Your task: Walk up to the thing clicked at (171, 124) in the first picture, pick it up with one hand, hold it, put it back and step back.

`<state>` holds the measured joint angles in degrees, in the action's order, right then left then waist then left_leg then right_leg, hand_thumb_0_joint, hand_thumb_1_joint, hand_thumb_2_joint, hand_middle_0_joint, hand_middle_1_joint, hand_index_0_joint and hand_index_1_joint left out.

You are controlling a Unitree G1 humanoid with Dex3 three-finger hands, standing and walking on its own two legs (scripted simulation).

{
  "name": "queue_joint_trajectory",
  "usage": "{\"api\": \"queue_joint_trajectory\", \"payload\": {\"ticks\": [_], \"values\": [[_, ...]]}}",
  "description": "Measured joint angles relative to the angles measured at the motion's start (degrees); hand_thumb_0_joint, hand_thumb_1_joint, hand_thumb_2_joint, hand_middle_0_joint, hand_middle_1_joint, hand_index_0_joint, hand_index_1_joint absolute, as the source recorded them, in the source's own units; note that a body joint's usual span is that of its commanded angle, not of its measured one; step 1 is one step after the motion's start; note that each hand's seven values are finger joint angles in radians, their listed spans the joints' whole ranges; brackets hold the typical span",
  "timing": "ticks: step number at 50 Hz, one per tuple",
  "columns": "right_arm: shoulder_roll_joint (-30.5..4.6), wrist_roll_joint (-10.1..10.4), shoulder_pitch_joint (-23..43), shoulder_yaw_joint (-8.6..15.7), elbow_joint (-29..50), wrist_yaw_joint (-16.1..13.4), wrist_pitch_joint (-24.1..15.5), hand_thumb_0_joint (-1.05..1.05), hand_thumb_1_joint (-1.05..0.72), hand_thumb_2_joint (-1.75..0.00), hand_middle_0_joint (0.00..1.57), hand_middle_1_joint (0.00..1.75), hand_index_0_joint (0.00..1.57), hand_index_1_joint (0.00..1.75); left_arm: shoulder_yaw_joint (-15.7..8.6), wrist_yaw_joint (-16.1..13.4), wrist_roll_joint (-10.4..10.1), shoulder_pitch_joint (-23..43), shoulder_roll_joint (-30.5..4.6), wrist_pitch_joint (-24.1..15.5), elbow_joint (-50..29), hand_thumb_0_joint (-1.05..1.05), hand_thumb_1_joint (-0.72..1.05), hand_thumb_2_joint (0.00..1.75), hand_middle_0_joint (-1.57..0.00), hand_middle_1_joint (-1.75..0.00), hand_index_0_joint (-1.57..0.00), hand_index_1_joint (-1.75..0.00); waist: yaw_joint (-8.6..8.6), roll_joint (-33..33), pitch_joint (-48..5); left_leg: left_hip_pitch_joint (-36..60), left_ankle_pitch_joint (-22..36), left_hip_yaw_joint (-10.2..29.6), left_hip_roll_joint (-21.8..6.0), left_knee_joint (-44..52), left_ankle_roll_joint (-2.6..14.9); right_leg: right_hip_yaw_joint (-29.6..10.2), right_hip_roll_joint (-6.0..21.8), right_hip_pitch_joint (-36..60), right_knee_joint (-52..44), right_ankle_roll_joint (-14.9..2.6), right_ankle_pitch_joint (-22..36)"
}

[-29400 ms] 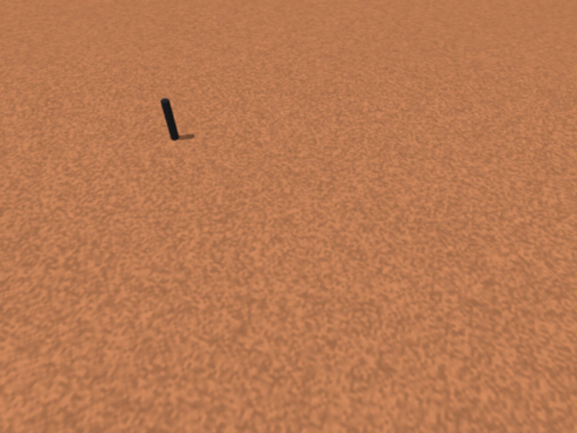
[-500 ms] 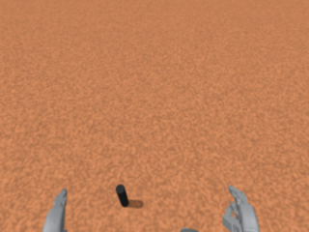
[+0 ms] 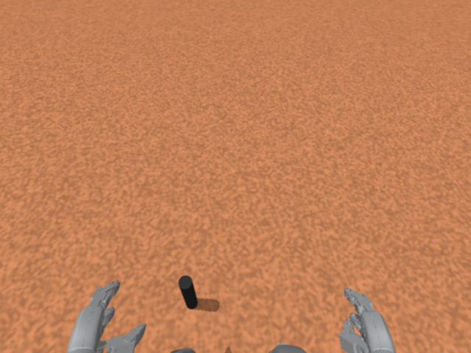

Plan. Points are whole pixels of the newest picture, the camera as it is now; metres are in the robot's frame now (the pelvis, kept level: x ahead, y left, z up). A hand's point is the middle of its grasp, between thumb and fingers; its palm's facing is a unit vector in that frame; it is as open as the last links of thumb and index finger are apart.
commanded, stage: stand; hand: left
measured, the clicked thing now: (188, 293) +0.40 +0.15 -0.61
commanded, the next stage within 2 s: none
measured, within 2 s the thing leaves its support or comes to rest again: neither
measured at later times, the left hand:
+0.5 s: hand out of the picture +0.05 +0.25 -0.11, palm faces +0.00 -0.94 -0.34, open 7.4 cm
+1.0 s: hand out of the picture +0.04 +0.25 -0.10, palm faces +0.00 -0.94 -0.35, open 7.4 cm
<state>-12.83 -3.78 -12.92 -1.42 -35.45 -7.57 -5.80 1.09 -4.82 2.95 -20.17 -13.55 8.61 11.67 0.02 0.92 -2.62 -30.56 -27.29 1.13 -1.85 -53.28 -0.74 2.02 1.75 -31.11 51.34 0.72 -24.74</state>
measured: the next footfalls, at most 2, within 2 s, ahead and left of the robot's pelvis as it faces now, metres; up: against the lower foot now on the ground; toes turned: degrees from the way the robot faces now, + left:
none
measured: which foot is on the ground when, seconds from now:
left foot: down 0.00-1.00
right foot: down 0.00-1.00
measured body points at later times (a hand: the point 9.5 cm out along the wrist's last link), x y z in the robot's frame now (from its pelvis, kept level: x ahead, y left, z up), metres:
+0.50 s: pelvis +0.00 +0.01 +0.04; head +0.00 +0.01 +0.49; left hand +0.05 +0.30 -0.09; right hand +0.07 -0.27 -0.09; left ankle +0.00 +0.13 -0.69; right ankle +0.02 -0.13 -0.69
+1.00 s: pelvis -0.01 +0.00 +0.05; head +0.00 -0.01 +0.50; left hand +0.04 +0.30 -0.08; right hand +0.05 -0.29 -0.09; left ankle +0.00 +0.13 -0.69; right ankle +0.02 -0.13 -0.69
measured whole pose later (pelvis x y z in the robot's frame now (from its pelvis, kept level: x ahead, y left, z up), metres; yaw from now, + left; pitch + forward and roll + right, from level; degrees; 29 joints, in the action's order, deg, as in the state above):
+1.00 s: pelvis -0.01 +0.00 +0.05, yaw +1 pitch -4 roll +0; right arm -19.0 -1.1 -8.9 1.0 -64.5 -0.5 0.1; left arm -0.5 -0.4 1.2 -8.2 -18.6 -0.3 66.2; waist -0.4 1.3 4.0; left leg -7.3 -11.2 0.9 -0.7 -22.0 -0.8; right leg 2.7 2.5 -8.2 21.6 1.3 -9.9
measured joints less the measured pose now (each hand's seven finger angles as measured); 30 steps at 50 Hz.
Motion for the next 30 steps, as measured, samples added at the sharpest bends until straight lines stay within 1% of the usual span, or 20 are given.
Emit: {"api": "queue_joint_trajectory", "payload": {"ticks": [1,2,4,7,10,13,16,23,30], "values": [[-0.71,-0.67,1.1,-0.08,-2.25,1.44,1.28,0.01,-0.9,-0.9,0.2,0.3,0.2,0.3,-0.04,0.97,0.61,2.06,-0.79,-1.61,4.38,0.0,0.4,0.78,-0.2,-0.29,-0.2,-0.29,-0.3,-0.45,0.7,0.98,0.4,-0.22,0.26,0.78,0.12,-0.19,0.25,0.76,-0.33,-0.05,0.15],[-1.31,-0.81,1.96,0.06,-4.18,2.65,2.33,0.01,-0.9,-0.9,0.2,0.3,0.2,0.3,-0.17,1.8,0.83,3.73,-1.53,-2.9,8.31,0.0,0.47,0.8,-0.2,-0.29,-0.2,-0.29,-0.46,-0.81,1.37,1.88,0.78,-0.34,0.49,1.54,0.2,-0.3,0.47,1.5,-0.74,-0.03,0.34],[-2.3,-0.29,2.74,0.81,-6.91,4.5,3.59,0.01,-0.9,-0.9,0.2,0.3,0.21,0.3,-0.66,3.02,0.63,5.82,-2.81,-4.74,14.65,0.0,0.59,0.83,-0.2,-0.29,-0.2,-0.3,-0.61,-1.39,2.51,3.63,1.51,-0.61,0.89,3.11,0.31,-0.53,0.85,2.98,-1.71,0.12,0.77],[-3.66,0.5,2.3,2.33,-9.36,5.95,4.29,0.01,-0.9,-0.9,0.2,0.3,0.21,0.3,-1.62,3.84,0.01,6.57,-4.03,-6.39,21.53,0.0,0.72,0.86,-0.2,-0.3,-0.2,-0.3,-0.67,-1.64,3.36,5.75,2.39,-0.91,1.09,5.26,0.44,-0.77,1.03,4.92,-3.62,0.37,1.57],[-4.81,0.68,1.55,3.48,-11.74,6.41,4.65,0.01,-0.9,-0.9,0.2,0.3,0.21,0.3,-2.21,3.98,-0.25,6.48,-4.71,-7.25,27.54,0.01,0.8,0.88,-0.2,-0.3,-0.2,-0.3,-0.58,-1.35,3.88,7.88,3.25,-0.98,1.12,7.47,0.56,-0.75,1.03,7.16,-6.04,0.6,2.57],[-5.45,0.9,0.95,4.03,-14.06,6.52,5.0,0.01,-0.9,-0.9,0.2,0.3,0.2,0.3,-2.47,3.88,-0.39,6.22,-5.04,-7.79,32.48,0.01,0.85,0.89,-0.2,-0.3,-0.2,-0.3,-0.56,-1.04,4.31,10.02,4.25,-0.94,1.23,9.81,0.66,-0.63,1.11,9.44,-8.54,0.75,3.62],[-5.56,1.21,0.7,4.01,-16.27,6.52,5.27,0.01,-0.9,-0.9,0.2,0.3,0.2,0.3,-2.49,3.71,-0.65,6.26,-5.13,-8.07,36.5,0.01,0.87,0.89,-0.2,-0.3,-0.2,-0.3,-0.64,-0.85,4.79,12.13,5.46,-0.88,1.38,12.28,0.73,-0.49,1.23,11.65,-11.08,0.86,4.79],[-4.65,1.78,1.57,2.95,-20.76,6.61,5.84,0.01,-0.9,-0.9,0.2,0.3,0.2,0.3,-1.93,3.66,-1.24,7.35,-4.66,-8.17,43.76,0.01,0.9,0.89,-0.2,-0.3,-0.2,-0.3,-0.81,-0.36,5.53,16.77,9.05,-0.73,1.52,18.93,0.74,-0.14,1.26,16.54,-18.02,1.0,8.42],[-4.13,2.32,2.91,2.18,-24.16,6.84,5.82,0.01,-0.9,-0.9,0.2,0.3,0.2,0.3,-1.34,3.94,-1.48,9.01,-4.27,-8.4,48.75,0.01,0.9,0.9,-0.2,-0.3,-0.2,-0.3,-0.83,-0.02,5.93,20.58,12.52,-0.66,1.72,24.9,0.64,0.09,1.36,20.35,-23.78,1.09,11.7]]}}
